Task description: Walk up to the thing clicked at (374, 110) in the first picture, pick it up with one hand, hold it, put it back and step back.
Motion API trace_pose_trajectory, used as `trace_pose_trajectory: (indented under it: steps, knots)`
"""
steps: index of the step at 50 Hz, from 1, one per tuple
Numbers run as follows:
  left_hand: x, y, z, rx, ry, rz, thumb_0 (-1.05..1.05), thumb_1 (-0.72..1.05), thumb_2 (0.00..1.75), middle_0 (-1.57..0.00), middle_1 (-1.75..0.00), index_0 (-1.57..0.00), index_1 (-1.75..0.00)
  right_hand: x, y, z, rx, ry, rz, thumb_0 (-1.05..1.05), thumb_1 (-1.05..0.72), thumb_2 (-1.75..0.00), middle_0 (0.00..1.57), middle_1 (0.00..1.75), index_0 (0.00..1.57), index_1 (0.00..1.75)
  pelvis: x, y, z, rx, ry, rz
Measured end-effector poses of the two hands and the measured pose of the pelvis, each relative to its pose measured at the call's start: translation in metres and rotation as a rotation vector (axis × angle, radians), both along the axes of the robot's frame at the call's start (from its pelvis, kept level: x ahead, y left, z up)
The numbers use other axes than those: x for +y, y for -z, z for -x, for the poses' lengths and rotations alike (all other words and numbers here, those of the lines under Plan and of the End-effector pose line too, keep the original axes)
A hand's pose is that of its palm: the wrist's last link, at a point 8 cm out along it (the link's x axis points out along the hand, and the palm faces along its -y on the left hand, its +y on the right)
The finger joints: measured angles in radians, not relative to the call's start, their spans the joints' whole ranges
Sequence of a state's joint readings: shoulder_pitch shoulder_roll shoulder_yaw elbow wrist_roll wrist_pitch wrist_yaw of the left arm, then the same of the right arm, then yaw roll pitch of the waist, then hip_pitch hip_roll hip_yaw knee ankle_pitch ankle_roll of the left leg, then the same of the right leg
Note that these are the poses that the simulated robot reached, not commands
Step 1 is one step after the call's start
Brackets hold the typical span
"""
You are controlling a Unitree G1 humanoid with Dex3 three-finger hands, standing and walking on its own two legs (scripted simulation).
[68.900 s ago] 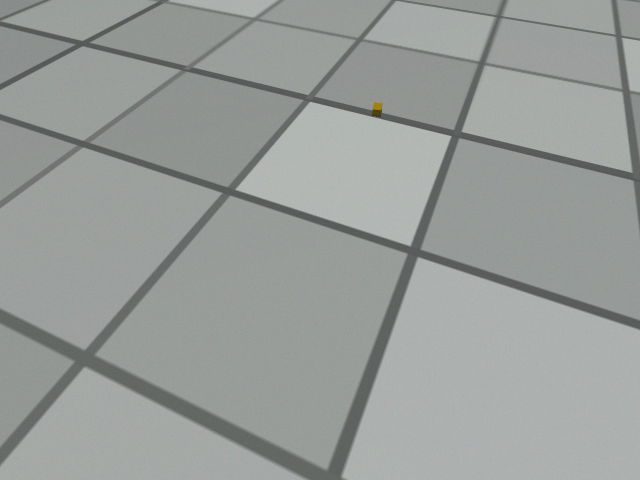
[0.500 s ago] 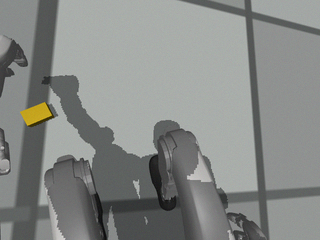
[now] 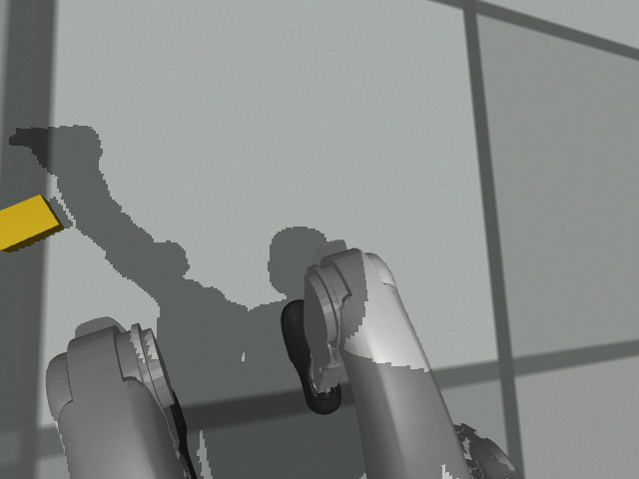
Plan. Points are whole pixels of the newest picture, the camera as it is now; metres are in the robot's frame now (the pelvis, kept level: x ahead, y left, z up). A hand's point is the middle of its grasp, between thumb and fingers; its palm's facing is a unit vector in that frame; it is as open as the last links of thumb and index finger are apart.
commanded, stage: crouch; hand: left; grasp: from above
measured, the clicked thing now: (25, 223) +0.47 +0.25 -0.32
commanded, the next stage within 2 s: go down in 0.26 s
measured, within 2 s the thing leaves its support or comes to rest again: neither
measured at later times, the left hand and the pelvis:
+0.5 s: hand out of the picture +0.55 +0.27 -0.17, palm faces -0.45 -0.01 -0.89, open 4.5 cm; pelvis +0.00 +0.00 -0.01, yaw -1 degrees
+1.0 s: hand out of the picture +0.55 +0.28 -0.13, palm faces -0.40 -0.04 -0.92, open 7.2 cm; pelvis +0.00 +0.00 +0.01, yaw +0 degrees
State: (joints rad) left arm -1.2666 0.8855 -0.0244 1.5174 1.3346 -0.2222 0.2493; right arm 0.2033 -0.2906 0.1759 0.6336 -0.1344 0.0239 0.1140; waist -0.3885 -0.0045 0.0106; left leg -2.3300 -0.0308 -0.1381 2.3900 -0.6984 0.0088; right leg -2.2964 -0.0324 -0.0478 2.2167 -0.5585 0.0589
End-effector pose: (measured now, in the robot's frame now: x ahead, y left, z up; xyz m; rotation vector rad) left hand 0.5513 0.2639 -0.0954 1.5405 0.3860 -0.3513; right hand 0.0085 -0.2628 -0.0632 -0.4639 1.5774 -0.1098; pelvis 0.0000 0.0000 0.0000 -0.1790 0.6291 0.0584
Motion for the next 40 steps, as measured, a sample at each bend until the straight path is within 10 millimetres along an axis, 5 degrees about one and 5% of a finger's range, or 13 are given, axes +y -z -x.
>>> trace_pose_trajectory:
  steps: [25, 33, 40]
  knots:
    - [0.002, 0.022, -0.002, 0.001, 0.012, 0.008, 0.00, 0.79, 0.03, -1.05, -0.23, -1.13, -0.15, -0.003, -0.001, 0.001, 0.032, -0.040, 0.021, 0.00, -0.93, -0.90, 0.21, 0.30, 0.20, 0.30, 0.001, 0.009, 0.001, -0.014, 0.003, 0.019]
    - [0.010, -0.003, -0.008, -0.061, 0.006, -0.019, 0.00, 0.56, 0.14, -0.93, -0.29, -0.98, -0.24, -0.001, -0.001, -0.001, 0.022, -0.021, 0.006, 0.00, -0.93, -0.90, 0.21, 0.30, 0.20, 0.30, 0.000, 0.005, -0.001, -0.002, 0.001, 0.014]
    - [0.016, -0.017, -0.001, 0.020, -0.030, -0.027, 0.00, 0.62, 0.19, -0.96, -0.30, -1.01, -0.26, -0.002, -0.006, -0.009, 0.008, -0.024, 0.003, 0.00, -0.92, -0.90, 0.21, 0.30, 0.20, 0.30, 0.002, -0.007, 0.001, -0.002, -0.002, 0.010]
